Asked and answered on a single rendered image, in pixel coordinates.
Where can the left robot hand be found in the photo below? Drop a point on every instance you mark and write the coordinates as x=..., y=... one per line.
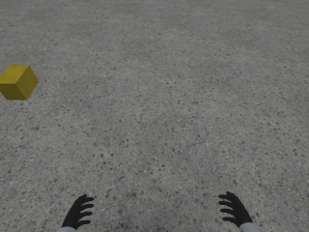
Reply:
x=73, y=216

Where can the right robot hand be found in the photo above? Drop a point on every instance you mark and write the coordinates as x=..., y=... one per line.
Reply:
x=239, y=212

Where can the carton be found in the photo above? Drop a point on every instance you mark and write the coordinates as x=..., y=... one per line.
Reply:
x=17, y=82

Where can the right robot forearm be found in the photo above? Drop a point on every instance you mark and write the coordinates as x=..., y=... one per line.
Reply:
x=250, y=227

